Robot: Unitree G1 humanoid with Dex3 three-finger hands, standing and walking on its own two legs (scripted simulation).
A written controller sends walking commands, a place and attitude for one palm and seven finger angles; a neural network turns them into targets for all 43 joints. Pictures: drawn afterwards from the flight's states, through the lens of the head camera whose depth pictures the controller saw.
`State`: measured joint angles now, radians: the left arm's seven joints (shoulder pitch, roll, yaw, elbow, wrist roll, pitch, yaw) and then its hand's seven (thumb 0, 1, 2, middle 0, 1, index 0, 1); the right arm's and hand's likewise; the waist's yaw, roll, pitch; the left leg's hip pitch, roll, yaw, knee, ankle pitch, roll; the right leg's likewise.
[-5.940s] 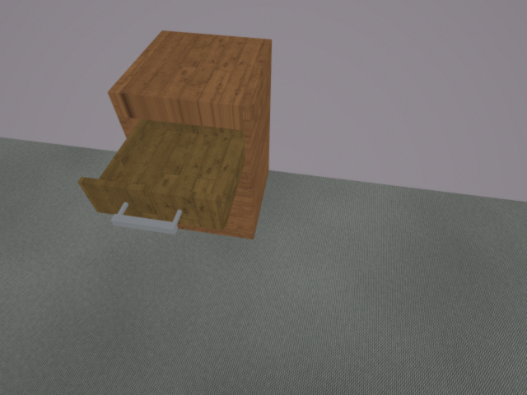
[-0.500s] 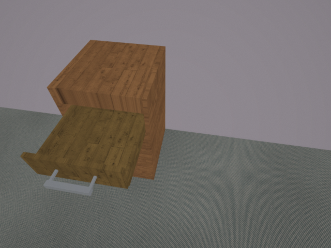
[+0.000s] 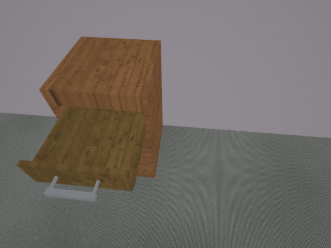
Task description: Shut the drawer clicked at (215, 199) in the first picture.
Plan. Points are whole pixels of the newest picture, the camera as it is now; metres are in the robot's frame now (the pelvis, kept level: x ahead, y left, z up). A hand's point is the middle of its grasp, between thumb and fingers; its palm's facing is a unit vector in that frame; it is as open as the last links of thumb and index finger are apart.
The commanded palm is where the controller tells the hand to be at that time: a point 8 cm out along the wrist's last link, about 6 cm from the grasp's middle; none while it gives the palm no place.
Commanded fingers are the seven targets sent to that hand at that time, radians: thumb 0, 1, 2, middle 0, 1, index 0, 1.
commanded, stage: shuffle to correct the standing spot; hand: left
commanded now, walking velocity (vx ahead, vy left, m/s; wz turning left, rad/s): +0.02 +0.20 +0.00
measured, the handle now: (73, 188) +0.32 +0.36 -0.21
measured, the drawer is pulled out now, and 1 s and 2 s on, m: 0.29 0.29 0.29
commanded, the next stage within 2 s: come to a stop and stand still in 0.88 s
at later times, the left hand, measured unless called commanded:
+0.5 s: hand out of the picture +0.04 +0.24 -0.17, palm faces +0.06 -0.97 -0.22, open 7.4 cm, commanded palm none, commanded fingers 0.00 0.90 0.90 -0.20 -0.30 -0.20 -0.30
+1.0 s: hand out of the picture -0.01 +0.34 -0.18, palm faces +0.07 -0.97 -0.23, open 7.4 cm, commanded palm none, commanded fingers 0.00 0.90 0.90 -0.20 -0.30 -0.20 -0.30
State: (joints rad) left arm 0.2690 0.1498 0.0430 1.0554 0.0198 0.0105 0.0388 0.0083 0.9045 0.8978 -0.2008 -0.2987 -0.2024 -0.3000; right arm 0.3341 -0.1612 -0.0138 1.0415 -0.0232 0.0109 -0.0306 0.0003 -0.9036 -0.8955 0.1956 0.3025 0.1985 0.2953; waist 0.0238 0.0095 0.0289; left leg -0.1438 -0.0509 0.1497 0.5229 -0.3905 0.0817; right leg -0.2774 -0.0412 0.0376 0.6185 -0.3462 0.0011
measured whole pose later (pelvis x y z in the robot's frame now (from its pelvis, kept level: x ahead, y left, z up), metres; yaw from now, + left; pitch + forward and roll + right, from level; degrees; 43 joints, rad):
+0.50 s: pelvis -0.01 +0.06 +0.00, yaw -1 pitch +1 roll +0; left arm 0.21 0.14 0.06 0.99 0.02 0.07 0.05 0.01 0.90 0.90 -0.20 -0.30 -0.20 -0.30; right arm 0.31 -0.14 -0.02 0.98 -0.03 0.02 -0.04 0.00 -0.91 -0.90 0.20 0.30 0.20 0.30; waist 0.01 0.00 0.06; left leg -0.11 -0.14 0.20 0.39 -0.32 0.17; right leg -0.45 -0.06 -0.08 1.03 -0.46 -0.01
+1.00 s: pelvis +0.00 +0.15 +0.00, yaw -3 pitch +0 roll +2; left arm 0.36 0.21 0.07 1.01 0.03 0.02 0.01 0.01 0.90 0.90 -0.21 -0.30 -0.21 -0.30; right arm 0.26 -0.21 -0.05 0.95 -0.01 0.02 0.02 0.00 -0.91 -0.90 0.19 0.30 0.20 0.30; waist 0.05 -0.05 0.00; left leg -0.29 0.03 0.08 0.56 -0.26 -0.05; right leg -0.29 -0.18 -0.06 0.70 -0.42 0.04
